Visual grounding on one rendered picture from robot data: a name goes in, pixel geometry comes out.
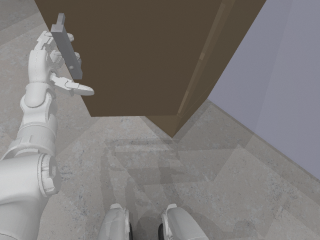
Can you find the right robot shin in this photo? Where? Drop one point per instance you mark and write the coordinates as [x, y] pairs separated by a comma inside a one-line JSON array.
[[169, 207]]

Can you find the robot left thigh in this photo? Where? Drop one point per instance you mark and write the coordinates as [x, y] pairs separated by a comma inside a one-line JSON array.
[[115, 225]]

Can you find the robot left hand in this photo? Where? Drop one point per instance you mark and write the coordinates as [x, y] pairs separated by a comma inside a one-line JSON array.
[[41, 65]]

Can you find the robot left forearm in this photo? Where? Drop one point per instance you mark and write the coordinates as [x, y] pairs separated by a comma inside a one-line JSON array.
[[38, 130]]

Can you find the cupboard door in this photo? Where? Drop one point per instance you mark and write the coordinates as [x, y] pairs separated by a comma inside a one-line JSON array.
[[137, 55]]

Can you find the robot left upper arm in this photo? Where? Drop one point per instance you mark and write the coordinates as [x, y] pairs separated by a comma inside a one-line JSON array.
[[26, 184]]

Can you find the handle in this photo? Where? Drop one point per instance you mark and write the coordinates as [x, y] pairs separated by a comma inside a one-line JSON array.
[[64, 45]]

